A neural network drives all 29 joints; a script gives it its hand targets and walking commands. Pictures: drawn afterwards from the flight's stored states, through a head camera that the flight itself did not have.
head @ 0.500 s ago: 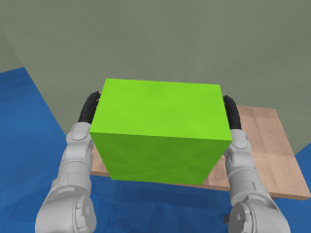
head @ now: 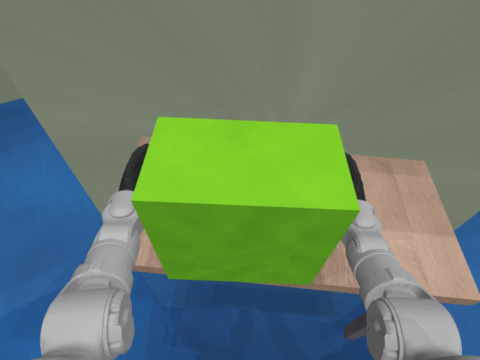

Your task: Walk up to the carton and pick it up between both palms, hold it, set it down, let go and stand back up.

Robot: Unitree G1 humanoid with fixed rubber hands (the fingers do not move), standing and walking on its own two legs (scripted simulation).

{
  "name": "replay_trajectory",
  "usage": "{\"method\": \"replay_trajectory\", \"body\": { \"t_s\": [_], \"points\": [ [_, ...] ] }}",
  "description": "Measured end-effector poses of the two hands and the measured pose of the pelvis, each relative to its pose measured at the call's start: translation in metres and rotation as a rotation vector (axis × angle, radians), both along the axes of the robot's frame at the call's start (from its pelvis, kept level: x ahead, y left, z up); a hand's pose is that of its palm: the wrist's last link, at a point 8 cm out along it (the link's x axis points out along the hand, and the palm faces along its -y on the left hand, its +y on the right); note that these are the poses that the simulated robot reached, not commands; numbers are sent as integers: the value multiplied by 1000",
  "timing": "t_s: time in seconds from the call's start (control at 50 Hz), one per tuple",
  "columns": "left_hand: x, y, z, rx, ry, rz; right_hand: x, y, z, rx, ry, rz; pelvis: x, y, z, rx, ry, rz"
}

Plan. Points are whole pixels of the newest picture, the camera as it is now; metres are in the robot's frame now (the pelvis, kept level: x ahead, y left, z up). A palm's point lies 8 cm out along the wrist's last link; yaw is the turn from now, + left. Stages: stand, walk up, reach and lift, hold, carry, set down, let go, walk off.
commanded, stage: set down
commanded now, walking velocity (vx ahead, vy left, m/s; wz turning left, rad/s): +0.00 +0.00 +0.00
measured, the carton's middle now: (243, 210) +0.38 -0.01 +0.01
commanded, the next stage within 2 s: none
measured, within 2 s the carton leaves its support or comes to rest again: neither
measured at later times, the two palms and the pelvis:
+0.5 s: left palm (129, 204) +0.39 +0.19 +0.03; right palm (375, 201) +0.36 -0.24 +0.05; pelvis -0.05 +0.00 -0.03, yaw -1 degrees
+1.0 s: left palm (117, 162) +0.42 +0.20 +0.11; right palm (403, 177) +0.37 -0.28 +0.10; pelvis -0.02 +0.00 -0.01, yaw -1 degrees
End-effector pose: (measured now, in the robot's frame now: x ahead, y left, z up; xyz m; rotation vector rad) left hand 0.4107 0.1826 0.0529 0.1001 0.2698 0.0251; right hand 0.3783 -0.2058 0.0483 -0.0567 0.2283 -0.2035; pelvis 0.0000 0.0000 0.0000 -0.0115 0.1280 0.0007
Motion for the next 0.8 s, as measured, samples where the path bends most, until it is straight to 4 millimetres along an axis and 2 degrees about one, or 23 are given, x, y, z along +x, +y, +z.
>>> {"method": "replay_trajectory", "body": {
  "t_s": [0.12,0.26,0.4,0.48,0.58,0.7,0.8],
  "points": [
    [2,-2,-7,-4,-9,9,0,-1,-13,27,38,-13,-2,2,-7,-13,88,-1],
    [-2,-2,-10,-24,-5,11,-3,-3,-7,12,35,-13,-16,4,-16,-19,126,-6],
    [-18,2,-20,-26,29,32,-14,-22,0,18,59,-49,-35,4,-24,-15,143,-10],
    [-20,7,-23,-12,42,51,-17,-35,3,16,69,-57,-45,4,-30,-7,171,-11],
    [-17,13,-19,-3,31,52,-19,-44,2,17,73,-58,-51,2,-35,-1,198,-10],
    [-10,20,-11,-13,21,60,-15,-45,-1,14,80,-35,-50,-1,-33,1,209,-11],
    [-2,25,4,-5,-4,45,-8,-48,10,30,31,-37,-42,-1,-29,-3,205,-9]
  ]
}}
